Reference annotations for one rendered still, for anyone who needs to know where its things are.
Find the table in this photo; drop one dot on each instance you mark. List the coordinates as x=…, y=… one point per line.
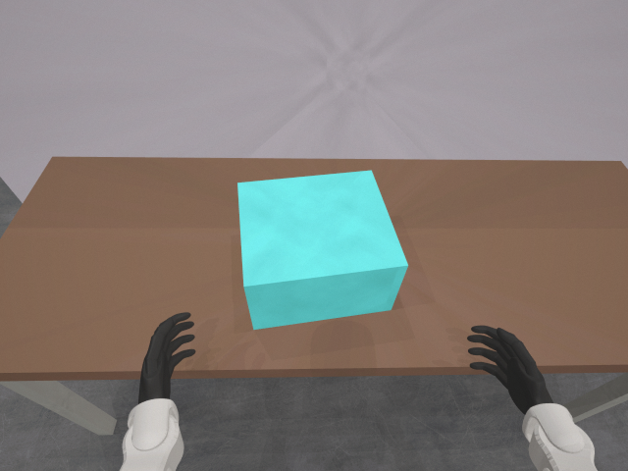
x=105, y=249

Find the right robot forearm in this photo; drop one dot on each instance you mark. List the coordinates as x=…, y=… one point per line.
x=556, y=443

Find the right robot hand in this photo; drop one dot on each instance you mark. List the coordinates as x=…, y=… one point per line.
x=515, y=368

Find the carton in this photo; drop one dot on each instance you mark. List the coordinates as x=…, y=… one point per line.
x=317, y=248

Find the left robot hand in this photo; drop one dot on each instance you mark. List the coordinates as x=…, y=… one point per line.
x=158, y=364

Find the left robot forearm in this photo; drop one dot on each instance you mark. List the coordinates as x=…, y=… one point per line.
x=153, y=441

